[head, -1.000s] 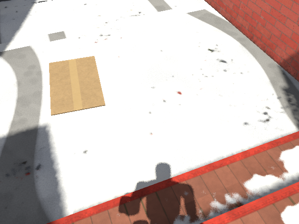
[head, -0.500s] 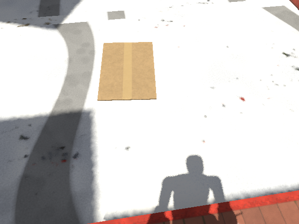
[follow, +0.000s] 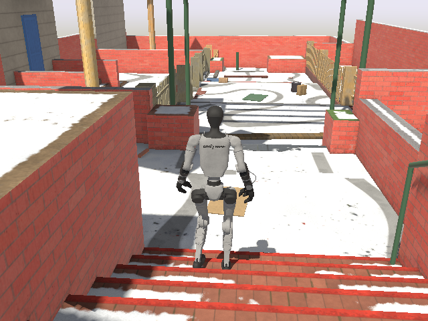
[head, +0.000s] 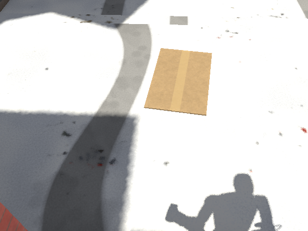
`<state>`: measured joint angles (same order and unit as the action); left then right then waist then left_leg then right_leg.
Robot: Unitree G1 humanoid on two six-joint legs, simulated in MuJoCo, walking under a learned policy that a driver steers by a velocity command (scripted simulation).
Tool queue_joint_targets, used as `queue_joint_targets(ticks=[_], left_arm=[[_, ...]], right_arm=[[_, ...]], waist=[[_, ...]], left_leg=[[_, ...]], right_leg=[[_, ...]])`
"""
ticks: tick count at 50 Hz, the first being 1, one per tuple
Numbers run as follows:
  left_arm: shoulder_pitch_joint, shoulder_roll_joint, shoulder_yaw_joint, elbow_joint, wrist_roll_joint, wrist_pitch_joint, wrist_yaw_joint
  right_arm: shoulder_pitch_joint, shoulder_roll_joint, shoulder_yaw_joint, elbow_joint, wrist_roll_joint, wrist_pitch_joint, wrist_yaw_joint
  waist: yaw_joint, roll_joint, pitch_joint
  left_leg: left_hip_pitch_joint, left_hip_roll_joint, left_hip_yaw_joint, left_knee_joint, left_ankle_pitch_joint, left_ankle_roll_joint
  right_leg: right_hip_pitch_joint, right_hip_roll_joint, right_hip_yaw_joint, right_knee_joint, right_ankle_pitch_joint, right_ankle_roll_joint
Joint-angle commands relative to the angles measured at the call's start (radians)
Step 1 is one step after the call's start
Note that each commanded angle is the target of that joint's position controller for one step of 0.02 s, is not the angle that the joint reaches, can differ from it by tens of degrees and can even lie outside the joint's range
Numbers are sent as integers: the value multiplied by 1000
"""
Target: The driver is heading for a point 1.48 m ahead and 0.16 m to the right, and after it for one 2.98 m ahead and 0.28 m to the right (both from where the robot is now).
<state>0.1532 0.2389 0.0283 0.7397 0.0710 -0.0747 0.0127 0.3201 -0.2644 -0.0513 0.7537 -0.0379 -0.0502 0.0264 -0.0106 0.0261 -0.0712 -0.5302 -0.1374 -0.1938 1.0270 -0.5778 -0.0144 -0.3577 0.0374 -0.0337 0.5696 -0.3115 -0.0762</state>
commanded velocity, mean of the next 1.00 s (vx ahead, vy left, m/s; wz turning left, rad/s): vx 0.01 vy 0.00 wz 0.10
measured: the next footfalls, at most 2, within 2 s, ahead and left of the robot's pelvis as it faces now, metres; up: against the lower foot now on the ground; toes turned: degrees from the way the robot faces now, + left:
left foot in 0.26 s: -0.01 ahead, +0.15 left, +0.00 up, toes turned +5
right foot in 1.66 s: +0.38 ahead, -0.08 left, -0.17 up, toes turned +1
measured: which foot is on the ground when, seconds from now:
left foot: up 0.00-0.24, down 0.26-1.00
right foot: down 0.00-1.00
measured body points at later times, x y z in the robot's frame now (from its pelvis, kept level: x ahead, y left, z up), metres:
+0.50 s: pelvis -0.02 +0.01 +0.00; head +0.01 +0.01 +0.45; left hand +0.11 +0.27 -0.11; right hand +0.07 -0.24 -0.13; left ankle -0.05 +0.15 -0.73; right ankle -0.01 -0.10 -0.73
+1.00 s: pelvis -0.01 +0.01 +0.01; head +0.01 +0.01 +0.46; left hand +0.07 +0.28 -0.12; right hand +0.07 -0.25 -0.13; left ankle -0.05 +0.15 -0.73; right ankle -0.01 -0.10 -0.73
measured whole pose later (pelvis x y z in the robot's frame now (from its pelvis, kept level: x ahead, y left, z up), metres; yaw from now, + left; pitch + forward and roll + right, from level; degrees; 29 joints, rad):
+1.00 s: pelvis -0.01 +0.01 +0.01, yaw +3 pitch -1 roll +0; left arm 0.17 0.26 0.08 0.94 0.01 -0.06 -0.08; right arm 0.19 -0.26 -0.05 0.95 -0.01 -0.01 0.06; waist -0.01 0.01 0.07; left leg -0.13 0.05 0.03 0.42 -0.27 -0.03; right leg -0.17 -0.01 -0.07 0.43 -0.24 -0.02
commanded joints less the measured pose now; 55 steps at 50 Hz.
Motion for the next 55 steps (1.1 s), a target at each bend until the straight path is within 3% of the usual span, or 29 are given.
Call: queue_joint_targets(ticks=[1,2,3,5,7,9,10,11,12,13,14,15,16,17,18,19,20,21,24,32,49,50,51,52,53,55], left_arm=[[14,92,36,-63,-31,-6,-43],[-35,73,32,-77,-37,-5,-56],[-52,93,39,-88,-28,0,-63],[-25,83,31,-85,-20,-9,-71],[-60,58,8,-70,-49,-14,-94],[-83,96,3,-50,-81,-19,-115],[-51,125,9,-28,-88,-18,-124],[-24,149,13,-5,-91,-11,-142],[-31,160,15,5,-99,-7,-163],[-17,159,18,12,-98,-8,-177],[36,133,18,9,-100,-4,-171],[108,155,33,19,-91,-5,-145],[63,204,52,4,-77,-6,-122],[-16,198,57,-19,-62,-10,-107],[-29,168,53,-12,-62,-13,-99],[-2,143,48,12,-74,-17,-100],[5,118,42,23,-82,-18,-105],[2,106,42,25,-80,-19,-110],[-14,122,53,34,-74,-17,-111],[-12,132,68,72,-68,-8,-99],[28,139,75,156,-63,4,-94],[55,162,85,167,-57,5,-90],[85,208,106,175,-40,4,-78],[123,213,115,185,-23,-2,-66],[172,196,116,197,-11,-11,-49],[233,129,96,197,-12,-28,-16]], right_arm=[[19,-120,-26,-51,-24,20,-57],[40,-82,-9,-40,-46,21,-49],[56,-57,2,-40,-56,17,-31],[95,-71,-5,-4,-26,7,-5],[134,-63,-7,43,-24,-3,32],[110,-27,2,61,-17,4,70],[65,-16,10,56,-4,6,77],[56,-12,17,60,11,6,77],[61,-26,15,66,28,4,72],[61,-73,2,67,36,0,54],[-3,-139,-4,39,38,-6,36],[-95,-174,-9,19,25,-12,36],[-126,-175,-17,19,17,-8,37],[-125,-135,-11,27,30,-7,33],[-126,-100,-2,33,46,-5,31],[-113,-81,2,37,47,-1,35],[-80,-78,2,50,46,1,40],[-55,-84,0,62,43,3,43],[-55,-83,-3,67,36,9,46],[-80,-100,-15,88,33,19,45],[-104,-113,-20,171,27,29,35],[-81,-132,-28,182,21,32,31],[-64,-167,-43,187,1,32,21],[-46,-165,-47,194,-17,28,9],[-28,-143,-45,200,-28,20,-4],[-92,-45,-20,178,-26,-11,-25]], waist=[[6,-71,-70],[-21,-95,-56],[-36,-93,-72],[-33,-79,-58],[-75,-79,-39],[-72,-119,-7],[-46,-115,10],[-44,-108,9],[-65,-97,4],[-63,-95,-19],[-6,-45,-59],[66,-3,-29],[62,31,17],[40,15,51],[37,15,85],[32,12,100],[20,4,96],[14,-4,82],[4,0,54],[-3,-2,69],[0,-19,83],[3,-23,86],[10,-34,116],[17,-49,172],[28,-64,212],[71,-123,194]], left_leg=[[-303,69,-2,349,12,-98],[-253,70,35,394,111,-111],[-187,67,79,454,177,-118],[-139,84,87,419,287,-125],[-11,169,112,217,331,-160],[138,231,179,-44,240,-204],[185,230,208,-155,209,-212],[258,221,226,-252,305,-204],[305,213,236,-394,426,-186],[326,212,222,-457,487,-159],[313,220,183,-495,588,-99],[265,211,202,-498,538,-20],[155,194,199,-538,369,25],[101,199,178,-584,288,32],[110,201,172,-603,276,29],[138,199,176,-608,272,19],[167,198,182,-611,284,15],[181,193,191,-612,311,12],[217,189,211,-618,393,13],[280,188,226,-646,443,20],[324,172,256,-678,481,18],[320,167,262,-682,358,28],[290,160,267,-665,141,57],[246,173,250,-648,-11,97],[210,183,232,-612,-78,133],[156,167,254,-477,72,139]], right_leg=[[303,-352,314,-162,938,-261],[210,-295,233,-145,970,-233],[124,-258,173,-148,954,-225],[70,-222,112,-176,851,-200],[5,-184,51,-152,700,-118],[-58,-170,47,-123,547,-56],[-48,-185,85,-104,506,-49],[-40,-192,114,-73,516,-40],[-1,-192,132,-39,541,-29],[66,-207,172,-26,553,-24],[132,-169,161,-22,418,14],[126,-114,88,-46,246,31],[158,-79,16,-57,85,35],[160,-82,-2,-50,8,25],[147,-90,5,-68,6,15],[135,-86,5,-95,14,14],[148,-79,1,-107,65,20],[183,-74,-3,-107,140,22],[235,-66,-15,-113,242,30],[247,-58,-25,-155,261,42],[292,-57,-24,-184,315,44],[296,-59,-20,-197,185,29],[276,-66,-1,-214,-93,-9],[232,-98,50,-244,-328,-55],[211,-146,120,-269,-445,-109],[311,-293,313,-347,-443,-219]])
